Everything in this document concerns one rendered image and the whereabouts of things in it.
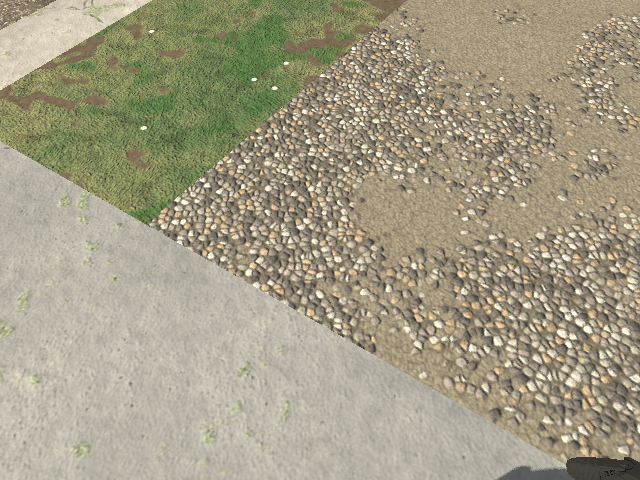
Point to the robot right hand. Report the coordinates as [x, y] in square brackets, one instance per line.
[592, 468]

